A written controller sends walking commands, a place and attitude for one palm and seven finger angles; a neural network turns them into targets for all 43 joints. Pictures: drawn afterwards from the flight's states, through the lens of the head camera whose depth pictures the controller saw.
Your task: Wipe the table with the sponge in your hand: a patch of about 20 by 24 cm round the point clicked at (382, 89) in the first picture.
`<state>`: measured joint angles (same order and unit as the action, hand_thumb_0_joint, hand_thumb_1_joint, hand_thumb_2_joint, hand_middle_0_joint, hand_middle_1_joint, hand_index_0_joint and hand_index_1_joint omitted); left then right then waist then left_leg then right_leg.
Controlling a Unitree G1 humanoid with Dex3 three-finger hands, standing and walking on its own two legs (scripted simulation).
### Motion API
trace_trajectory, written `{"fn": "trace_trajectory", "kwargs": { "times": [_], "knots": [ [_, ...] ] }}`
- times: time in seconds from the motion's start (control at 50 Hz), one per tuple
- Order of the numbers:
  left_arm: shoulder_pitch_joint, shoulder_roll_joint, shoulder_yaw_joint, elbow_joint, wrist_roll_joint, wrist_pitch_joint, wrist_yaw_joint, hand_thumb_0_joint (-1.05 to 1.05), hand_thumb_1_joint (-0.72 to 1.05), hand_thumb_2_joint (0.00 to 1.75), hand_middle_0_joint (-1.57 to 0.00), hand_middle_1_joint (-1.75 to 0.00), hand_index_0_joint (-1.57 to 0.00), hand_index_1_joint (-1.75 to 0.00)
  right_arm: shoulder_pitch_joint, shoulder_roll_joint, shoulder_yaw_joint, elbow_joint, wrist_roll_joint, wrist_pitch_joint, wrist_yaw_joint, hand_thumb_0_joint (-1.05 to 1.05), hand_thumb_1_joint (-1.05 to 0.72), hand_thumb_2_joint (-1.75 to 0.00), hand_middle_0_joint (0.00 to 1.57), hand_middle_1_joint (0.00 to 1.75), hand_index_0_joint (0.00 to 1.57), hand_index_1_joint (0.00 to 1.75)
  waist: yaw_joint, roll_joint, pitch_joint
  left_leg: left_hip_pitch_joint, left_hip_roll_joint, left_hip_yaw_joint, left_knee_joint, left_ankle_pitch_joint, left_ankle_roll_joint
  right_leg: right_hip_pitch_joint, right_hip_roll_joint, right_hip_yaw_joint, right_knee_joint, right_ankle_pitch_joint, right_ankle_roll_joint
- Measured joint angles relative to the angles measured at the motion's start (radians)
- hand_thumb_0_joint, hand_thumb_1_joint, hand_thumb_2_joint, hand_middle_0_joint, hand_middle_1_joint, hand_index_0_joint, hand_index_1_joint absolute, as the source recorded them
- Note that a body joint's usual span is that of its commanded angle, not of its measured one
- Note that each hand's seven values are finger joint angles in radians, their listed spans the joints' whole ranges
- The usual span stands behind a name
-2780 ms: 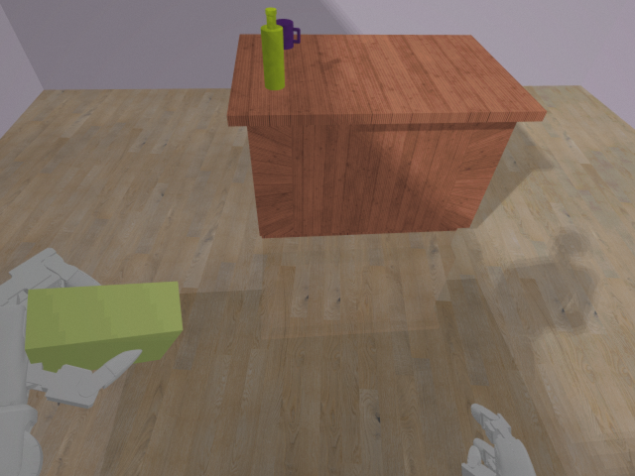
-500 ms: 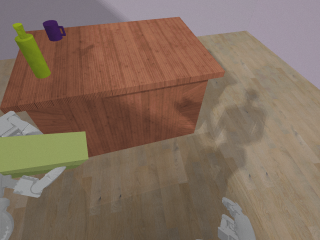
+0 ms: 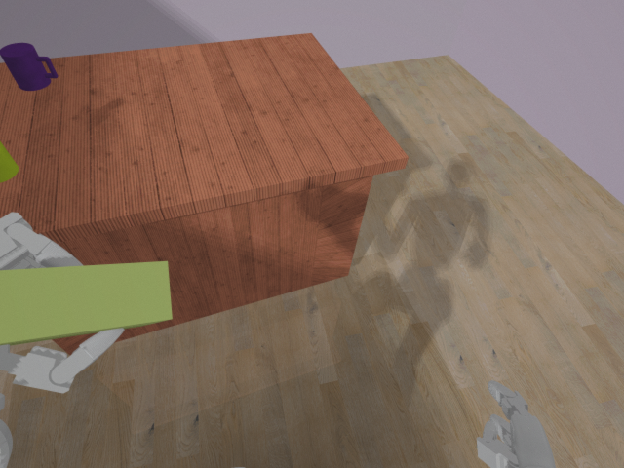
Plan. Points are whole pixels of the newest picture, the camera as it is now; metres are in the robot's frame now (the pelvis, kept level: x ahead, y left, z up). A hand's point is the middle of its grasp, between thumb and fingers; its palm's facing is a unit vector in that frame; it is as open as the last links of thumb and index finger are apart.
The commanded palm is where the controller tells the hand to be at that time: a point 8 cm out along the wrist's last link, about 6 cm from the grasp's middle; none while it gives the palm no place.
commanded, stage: take the last steps up to it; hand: left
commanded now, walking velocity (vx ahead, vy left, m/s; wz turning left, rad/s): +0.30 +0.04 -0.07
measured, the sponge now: (106, 302) +0.22 +0.20 +0.17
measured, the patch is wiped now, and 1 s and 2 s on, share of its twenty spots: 0.00 0.00 0.00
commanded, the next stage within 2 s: come to a stop and stand still in 1.30 s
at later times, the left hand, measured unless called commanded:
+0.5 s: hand (173, 206) +0.33 +0.17 +0.18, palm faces +0.39 -0.80 -0.46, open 9.0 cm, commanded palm +0.27 +0.22 +0.19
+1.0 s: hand (174, 137) +0.43 +0.20 +0.19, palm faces +0.40 -0.83 -0.37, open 9.0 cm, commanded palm +0.37 +0.24 +0.19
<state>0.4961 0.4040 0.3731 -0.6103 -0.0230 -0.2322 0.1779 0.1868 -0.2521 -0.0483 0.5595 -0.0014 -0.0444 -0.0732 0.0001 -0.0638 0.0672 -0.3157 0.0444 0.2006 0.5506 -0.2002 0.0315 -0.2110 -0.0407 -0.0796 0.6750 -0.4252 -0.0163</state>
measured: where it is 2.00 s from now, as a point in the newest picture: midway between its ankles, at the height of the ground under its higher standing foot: (314, 444)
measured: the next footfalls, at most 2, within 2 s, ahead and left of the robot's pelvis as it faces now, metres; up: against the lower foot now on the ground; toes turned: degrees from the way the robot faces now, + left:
right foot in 0.38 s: +0.16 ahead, -0.14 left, +0.00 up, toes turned -11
left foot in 0.82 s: +0.27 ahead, +0.08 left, +0.00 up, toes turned +8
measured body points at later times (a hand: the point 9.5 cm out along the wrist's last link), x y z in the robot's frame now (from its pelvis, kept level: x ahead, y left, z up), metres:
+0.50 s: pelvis +0.10 -0.05 +0.00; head +0.13 -0.09 +0.45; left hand +0.30 +0.21 +0.21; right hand +0.25 -0.29 -0.12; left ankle +0.05 +0.08 -0.64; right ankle +0.13 -0.13 -0.73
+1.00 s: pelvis +0.20 -0.03 +0.01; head +0.21 -0.03 +0.45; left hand +0.41 +0.24 +0.21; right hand +0.37 -0.24 -0.08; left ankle +0.23 +0.07 -0.73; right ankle +0.18 -0.15 -0.67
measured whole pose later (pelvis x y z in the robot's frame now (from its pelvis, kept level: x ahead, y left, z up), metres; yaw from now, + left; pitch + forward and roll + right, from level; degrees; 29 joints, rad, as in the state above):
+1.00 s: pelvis +0.20 -0.03 +0.01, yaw -1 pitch -1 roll +1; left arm 0.39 0.37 0.35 -0.47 -0.02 -0.20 0.16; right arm 0.20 -0.13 0.02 0.60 0.01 -0.10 -0.05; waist 0.00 -0.03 0.04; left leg -0.27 0.03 0.15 0.53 -0.24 0.03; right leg -0.42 -0.07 -0.07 1.04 -0.45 0.01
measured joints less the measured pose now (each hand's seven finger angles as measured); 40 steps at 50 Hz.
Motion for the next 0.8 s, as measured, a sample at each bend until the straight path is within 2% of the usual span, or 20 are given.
{"fn": "trace_trajectory", "kwargs": {
  "times": [0.06, 0.12, 0.18, 0.24, 0.34, 0.36, 0.38, 0.4, 0.44, 0.5, 0.54, 0.6, 0.66, 0.8],
  "knots": [
    [-0.037, 0.013, 0.019, 0.064, -0.001, -0.008, -0.001, -0.01, -0.42, 1.05, -0.85, -1.39, -0.85, -1.39, -0.001, 0.033, 0.008, 0.009, -0.002, -0.005, 0.001, 0.01, -0.91, -0.9, 0.2, 0.3, 0.19, 0.3, -0.009, 0.012, -0.02, 0.015, 0.016, 0.007, 0.036, -0.067, 0.017, -0.119, 0.022, 0.029, 0.323, -0.104, 0.006],
    [-0.065, 0.003, 0.02, 0.109, 0.001, 0.008, -0.008, -0.01, -0.42, 1.05, -0.85, -1.39, -0.85, -1.39, 0.009, 0.066, 0.032, 0.027, 0.004, -0.019, 0.014, 0.01, -0.91, -0.9, 0.2, 0.3, 0.19, 0.3, -0.014, 0.04, -0.039, 0.043, 0.033, 0.001, -0.005, -0.064, 0.006, -0.224, 0.01, 0.018, 0.457, -0.052, 0.02],
    [-0.049, -0.022, 0.007, 0.097, 0.003, 0.019, -0.019, -0.01, -0.42, 1.05, -0.85, -1.39, -0.85, -1.39, 0.029, 0.094, 0.054, 0.036, 0.005, -0.033, 0.025, 0.01, -0.91, -0.9, 0.2, 0.3, 0.2, 0.3, -0.006, 0.06, -0.044, 0.077, 0.045, 0.009, -0.051, -0.057, -0.001, -0.279, -0.027, 0.002, 0.397, 0.029, 0.034],
    [-0.017, -0.038, -0.014, 0.084, 0.008, 0.02, -0.029, -0.01, -0.42, 1.05, -0.85, -1.39, -0.85, -1.39, 0.052, 0.114, 0.069, 0.046, 0.002, -0.045, 0.027, 0.01, -0.9, -0.9, 0.21, 0.3, 0.2, 0.3, -0.001, 0.078, -0.041, 0.108, 0.052, 0.011, -0.08, -0.06, -0.014, -0.275, -0.051, -0.018, 0.246, 0.077, 0.044],
    [0.002, -0.023, -0.015, 0.11, 0.013, 0.021, -0.031, -0.01, -0.42, 1.05, -0.85, -1.39, -0.85, -1.39, 0.077, 0.123, 0.079, 0.066, -0.003, -0.056, 0.018, 0.01, -0.9, -0.9, 0.21, 0.3, 0.2, 0.3, 0.009, 0.099, -0.034, 0.137, 0.064, 0.006, -0.055, -0.104, -0.05, -0.179, -0.039, -0.068, -0.01, 0.112, 0.048],
    [-0.002, -0.015, -0.01, 0.117, 0.013, 0.022, -0.03, -0.01, -0.42, 1.05, -0.85, -1.39, -0.85, -1.39, 0.081, 0.121, 0.08, 0.067, -0.002, -0.057, 0.016, 0.01, -0.9, -0.9, 0.21, 0.3, 0.2, 0.3, 0.01, 0.1, -0.033, 0.133, 0.067, 0.002, -0.023, -0.126, -0.059, -0.145, -0.031, -0.081, -0.067, 0.127, 0.045],
    [-0.012, -0.009, -0.006, 0.124, 0.015, 0.022, -0.028, -0.01, -0.42, 1.05, -0.85, -1.39, -0.85, -1.39, 0.081, 0.115, 0.078, 0.068, -0.001, -0.057, 0.014, 0.01, -0.9, -0.9, 0.21, 0.3, 0.2, 0.3, 0.01, 0.105, -0.031, 0.119, 0.074, -0.006, 0.027, -0.157, -0.063, -0.122, -0.022, -0.087, -0.105, 0.181, 0.02],
    [-0.031, -0.016, -0.009, 0.136, 0.019, 0.022, -0.028, -0.01, -0.42, 1.05, -0.85, -1.39, -0.85, -1.39, 0.071, 0.101, 0.071, 0.077, 0.0, -0.052, 0.013, 0.01, -0.9, -0.9, 0.21, 0.3, 0.2, 0.3, 0.009, 0.124, -0.024, 0.09, 0.087, -0.026, 0.111, -0.19, -0.049, -0.123, -0.013, -0.098, -0.083, 0.194, -0.008],
    [-0.07, -0.038, -0.022, 0.156, 0.019, 0.026, -0.03, -0.01, -0.42, 1.05, -0.85, -1.39, -0.86, -1.39, 0.038, 0.071, 0.058, 0.109, 0.0, -0.038, 0.013, 0.01, -0.9, -0.9, 0.21, 0.3, 0.2, 0.3, 0.012, 0.131, -0.01, -0.002, 0.055, -0.096, 0.357, -0.263, -0.038, -0.126, -0.015, -0.103, -0.036, 0.149, -0.039],
    [-0.076, -0.067, -0.026, 0.175, 0.011, 0.017, -0.034, -0.01, -0.42, 1.05, -0.85, -1.39, -0.86, -1.39, -0.002, 0.035, 0.038, 0.128, 0.0, -0.025, 0.021, 0.02, -0.9, -0.9, 0.21, 0.3, 0.2, 0.3, 0.011, 0.113, -0.001, -0.12, 0.011, -0.138, 0.609, -0.231, -0.049, -0.098, -0.019, -0.085, -0.066, 0.133, -0.041],
    [-0.05, -0.072, -0.025, 0.173, 0.013, 0.009, -0.035, -0.01, -0.42, 1.05, -0.85, -1.39, -0.86, -1.39, -0.015, 0.016, 0.028, 0.114, 0.001, -0.017, 0.022, 0.02, -0.91, -0.9, 0.21, 0.3, 0.2, 0.3, -0.006, 0.103, 0.0, -0.177, 0.011, -0.145, 0.644, -0.188, -0.057, -0.07, -0.018, -0.084, -0.111, 0.147, -0.042],
    [-0.017, -0.055, -0.025, 0.142, 0.014, -0.003, -0.037, -0.01, -0.42, 1.05, -0.85, -1.39, -0.86, -1.39, -0.017, -0.001, 0.012, 0.081, 0.001, -0.013, 0.02, 0.02, -0.91, -0.9, 0.21, 0.3, 0.2, 0.3, -0.021, 0.08, 0.003, -0.203, 0.03, -0.132, 0.512, -0.133, -0.058, -0.032, -0.022, -0.087, -0.168, 0.16, -0.044],
    [0.009, -0.029, -0.017, 0.098, 0.01, -0.015, -0.031, -0.01, -0.42, 1.05, -0.85, -1.39, -0.86, -1.39, -0.006, -0.012, 0.0, 0.05, -0.001, -0.015, 0.016, 0.01, -0.91, -0.9, 0.2, 0.3, 0.2, 0.3, -0.022, 0.057, 0.008, -0.175, 0.04, -0.109, 0.311, -0.097, -0.052, -0.002, -0.025, -0.088, -0.194, 0.155, -0.039],
    [0.012, -0.021, -0.006, 0.062, -0.001, -0.008, -0.005, -0.01, -0.42, 1.05, -0.85, -1.39, -0.86, -1.39, 0.048, -0.009, -0.011, 0.019, 0.002, -0.018, 0.005, 0.01, -0.91, -0.9, 0.2, 0.3, 0.19, 0.3, 0.01, 0.042, -0.023, -0.013, 0.007, -0.043, -0.008, -0.026, -0.032, 0.047, -0.03, -0.084, -0.133, 0.066, -0.005]
  ]
}}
